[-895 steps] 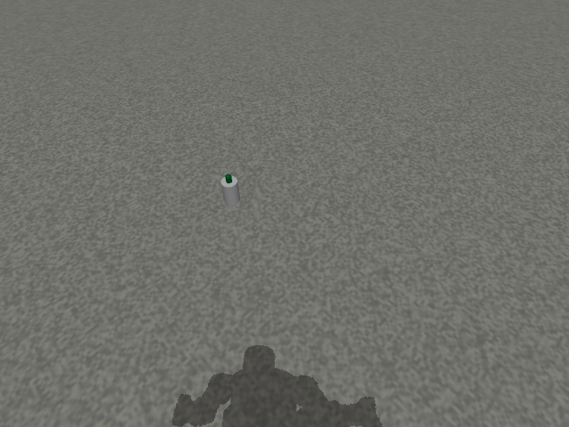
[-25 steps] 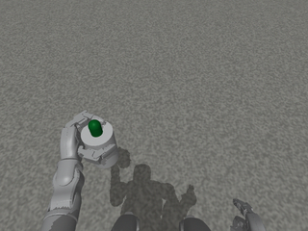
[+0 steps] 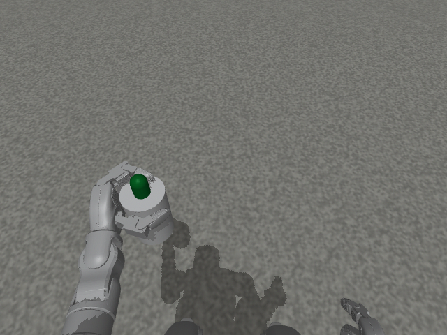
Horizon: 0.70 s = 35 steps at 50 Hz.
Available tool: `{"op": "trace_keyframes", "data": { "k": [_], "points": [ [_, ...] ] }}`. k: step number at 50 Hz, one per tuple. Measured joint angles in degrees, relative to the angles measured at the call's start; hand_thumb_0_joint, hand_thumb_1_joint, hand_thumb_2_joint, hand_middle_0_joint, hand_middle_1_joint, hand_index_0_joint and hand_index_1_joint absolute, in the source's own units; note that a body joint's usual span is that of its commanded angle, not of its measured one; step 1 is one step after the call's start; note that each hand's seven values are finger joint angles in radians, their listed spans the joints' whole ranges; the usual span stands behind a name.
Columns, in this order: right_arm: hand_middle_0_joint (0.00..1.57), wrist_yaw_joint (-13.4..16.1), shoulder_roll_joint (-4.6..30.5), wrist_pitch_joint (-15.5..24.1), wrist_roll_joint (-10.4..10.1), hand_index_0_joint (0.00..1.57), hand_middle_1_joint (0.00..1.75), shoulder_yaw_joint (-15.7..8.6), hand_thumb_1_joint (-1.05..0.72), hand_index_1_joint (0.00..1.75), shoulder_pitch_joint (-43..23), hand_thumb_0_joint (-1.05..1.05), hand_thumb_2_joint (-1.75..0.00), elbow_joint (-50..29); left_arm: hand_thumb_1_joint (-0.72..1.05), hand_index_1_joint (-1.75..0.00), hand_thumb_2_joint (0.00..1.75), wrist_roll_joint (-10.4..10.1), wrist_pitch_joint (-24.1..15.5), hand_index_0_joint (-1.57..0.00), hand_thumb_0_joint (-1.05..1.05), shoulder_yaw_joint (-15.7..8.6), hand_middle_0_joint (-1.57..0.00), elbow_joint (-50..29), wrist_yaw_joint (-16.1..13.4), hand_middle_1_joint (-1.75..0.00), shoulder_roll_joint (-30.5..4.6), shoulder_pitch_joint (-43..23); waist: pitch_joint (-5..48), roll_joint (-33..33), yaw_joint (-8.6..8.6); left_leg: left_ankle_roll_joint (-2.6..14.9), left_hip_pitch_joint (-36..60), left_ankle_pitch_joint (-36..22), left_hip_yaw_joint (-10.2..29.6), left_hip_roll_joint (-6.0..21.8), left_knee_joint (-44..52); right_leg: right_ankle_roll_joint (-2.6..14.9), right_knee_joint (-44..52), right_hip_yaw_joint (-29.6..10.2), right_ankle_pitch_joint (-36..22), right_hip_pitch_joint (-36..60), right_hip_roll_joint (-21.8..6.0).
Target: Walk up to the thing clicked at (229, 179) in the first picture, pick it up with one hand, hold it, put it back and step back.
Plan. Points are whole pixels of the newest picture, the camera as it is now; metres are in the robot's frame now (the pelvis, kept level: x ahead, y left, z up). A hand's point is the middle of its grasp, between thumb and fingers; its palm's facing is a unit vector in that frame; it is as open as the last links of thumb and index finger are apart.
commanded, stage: hold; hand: left
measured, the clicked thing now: (147, 205) +0.33 +0.16 +0.02
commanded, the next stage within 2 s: none
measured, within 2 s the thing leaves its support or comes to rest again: neither
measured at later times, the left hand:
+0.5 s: hand (137, 202) +0.32 +0.17 +0.06, palm faces +0.13 -0.99 +0.01, open 9.0 cm
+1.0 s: hand (135, 203) +0.32 +0.17 +0.06, palm faces +0.13 -0.99 +0.01, open 9.0 cm
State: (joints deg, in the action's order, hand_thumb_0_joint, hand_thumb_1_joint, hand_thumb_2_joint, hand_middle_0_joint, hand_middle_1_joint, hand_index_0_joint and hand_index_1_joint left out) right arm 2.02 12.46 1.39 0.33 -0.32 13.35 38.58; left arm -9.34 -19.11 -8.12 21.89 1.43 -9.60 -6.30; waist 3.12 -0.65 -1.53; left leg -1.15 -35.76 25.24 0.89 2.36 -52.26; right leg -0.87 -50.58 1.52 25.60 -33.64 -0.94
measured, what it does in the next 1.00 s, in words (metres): stands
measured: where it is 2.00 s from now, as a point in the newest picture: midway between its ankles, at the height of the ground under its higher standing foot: outside the picture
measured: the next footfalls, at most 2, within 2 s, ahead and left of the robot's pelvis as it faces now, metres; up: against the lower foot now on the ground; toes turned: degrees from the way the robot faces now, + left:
none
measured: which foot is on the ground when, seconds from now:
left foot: down 0.00-1.00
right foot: down 0.00-1.00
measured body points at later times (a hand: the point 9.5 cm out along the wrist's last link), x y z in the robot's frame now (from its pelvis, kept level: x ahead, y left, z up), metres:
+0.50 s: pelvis -0.01 +0.00 +0.01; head +0.03 +0.01 +0.46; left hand +0.31 +0.22 +0.06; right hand +0.13 -0.24 -0.10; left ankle +0.01 +0.13 -0.69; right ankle +0.00 -0.13 -0.69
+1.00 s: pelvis -0.01 +0.00 +0.01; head +0.03 +0.01 +0.46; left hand +0.30 +0.22 +0.07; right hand +0.12 -0.24 -0.10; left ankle +0.01 +0.13 -0.69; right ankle +0.00 -0.13 -0.69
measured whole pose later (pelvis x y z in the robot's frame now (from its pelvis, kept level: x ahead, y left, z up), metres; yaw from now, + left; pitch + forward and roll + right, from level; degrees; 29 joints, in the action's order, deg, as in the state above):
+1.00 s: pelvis -0.01 +0.00 +0.01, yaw +0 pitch +5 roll -1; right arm 1.6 12.5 1.9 0.0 -0.2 12.8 39.3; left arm -9.4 -20.1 -7.5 23.3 1.1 -9.3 -5.8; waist 1.7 -0.6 -1.1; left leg -0.8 -29.9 22.5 0.7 1.9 -47.2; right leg -1.2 -45.5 1.4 22.9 -27.8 -1.3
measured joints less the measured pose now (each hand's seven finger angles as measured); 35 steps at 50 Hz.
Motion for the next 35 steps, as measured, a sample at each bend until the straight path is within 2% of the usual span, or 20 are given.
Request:
{"op": "trace_keyframes", "data": {
  "k": [12,35],
  "points": [
    [0.2,0.0,0.0,-0.1,0.0,0.2,0.3,0.0,-0.91,0.29,-0.5,0.01,-0.9,-0.1,-0.39,-1.11,0.99,0.3,0.1,-0.92,-0.01,0.6,-0.7,-0.2,-0.8,-0.93,0.4,0.4,-0.7,0.0,0.27,0.2,2.5,-1.0,-0.1,-0.2,2.0,-0.19,2.1,-0.1,-1.1,2.6,-0.2],
    [0.2,-0.4,-0.2,0.2,-0.1,0.2,0.3,0.3,-0.91,0.29,-0.7,0.01,-0.9,0.4,-0.39,-1.11,0.99,0.2,-0.5,-0.92,-0.01,0.6,-0.7,1.4,-0.6,-0.93,0.3,0.2,-1.6,0.1,0.48,0.26,5.2,-2.6,-0.2,-0.4,4.4,-0.23,4.3,-0.1,-2.6,5.2,-0.3]
  ]
}}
